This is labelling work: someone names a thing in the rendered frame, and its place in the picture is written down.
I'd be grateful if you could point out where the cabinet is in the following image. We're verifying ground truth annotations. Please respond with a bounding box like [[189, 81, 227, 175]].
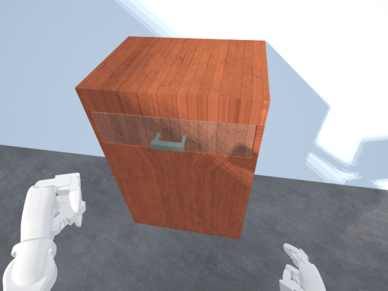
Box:
[[75, 36, 270, 239]]

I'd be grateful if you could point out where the right robot hand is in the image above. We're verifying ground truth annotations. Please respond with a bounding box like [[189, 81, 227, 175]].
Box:
[[279, 243, 326, 291]]

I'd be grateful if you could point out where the robot left forearm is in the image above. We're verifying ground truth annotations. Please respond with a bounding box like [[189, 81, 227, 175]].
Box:
[[2, 238, 58, 291]]

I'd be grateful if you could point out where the handle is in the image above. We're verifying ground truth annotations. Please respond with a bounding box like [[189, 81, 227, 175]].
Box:
[[150, 133, 186, 152]]

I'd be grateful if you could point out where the drawer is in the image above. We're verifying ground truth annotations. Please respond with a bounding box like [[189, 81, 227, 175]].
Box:
[[92, 112, 256, 158]]

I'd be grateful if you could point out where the left robot hand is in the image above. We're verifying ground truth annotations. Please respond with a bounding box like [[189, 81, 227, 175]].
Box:
[[21, 173, 85, 242]]

